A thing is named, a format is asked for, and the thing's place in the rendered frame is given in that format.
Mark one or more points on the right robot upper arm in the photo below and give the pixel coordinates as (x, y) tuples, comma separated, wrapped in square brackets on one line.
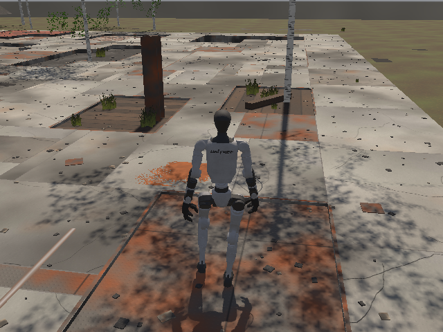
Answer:
[(246, 158)]

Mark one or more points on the robot torso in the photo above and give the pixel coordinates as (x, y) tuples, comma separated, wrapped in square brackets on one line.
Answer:
[(221, 167)]

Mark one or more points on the left robot upper arm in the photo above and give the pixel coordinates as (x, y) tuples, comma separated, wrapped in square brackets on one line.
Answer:
[(197, 158)]

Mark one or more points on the robot left hand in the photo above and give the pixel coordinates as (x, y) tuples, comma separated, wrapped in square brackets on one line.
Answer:
[(186, 211)]

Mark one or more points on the robot left forearm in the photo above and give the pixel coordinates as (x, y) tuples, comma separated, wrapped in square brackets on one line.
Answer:
[(190, 188)]

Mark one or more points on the robot right thigh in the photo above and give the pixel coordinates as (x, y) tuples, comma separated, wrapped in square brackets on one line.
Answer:
[(236, 213)]

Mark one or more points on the robot right forearm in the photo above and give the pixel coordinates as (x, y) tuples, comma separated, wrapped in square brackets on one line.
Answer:
[(252, 187)]

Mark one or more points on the robot right hand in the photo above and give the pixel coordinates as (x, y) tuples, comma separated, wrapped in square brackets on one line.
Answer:
[(254, 203)]

